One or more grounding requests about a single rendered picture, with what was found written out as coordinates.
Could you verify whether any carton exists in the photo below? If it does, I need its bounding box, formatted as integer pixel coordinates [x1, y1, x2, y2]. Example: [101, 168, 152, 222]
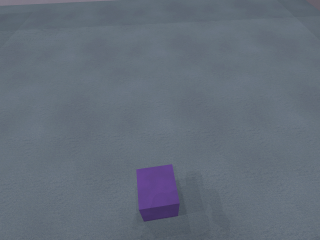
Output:
[136, 164, 180, 222]

